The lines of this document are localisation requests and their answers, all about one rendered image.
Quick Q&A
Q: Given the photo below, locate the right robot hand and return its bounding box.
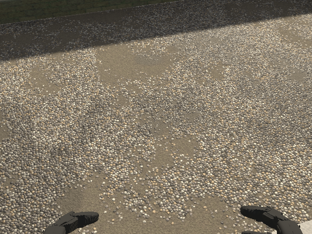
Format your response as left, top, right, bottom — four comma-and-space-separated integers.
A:
240, 205, 303, 234

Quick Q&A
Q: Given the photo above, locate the left robot hand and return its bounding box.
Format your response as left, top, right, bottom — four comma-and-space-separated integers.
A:
43, 211, 99, 234

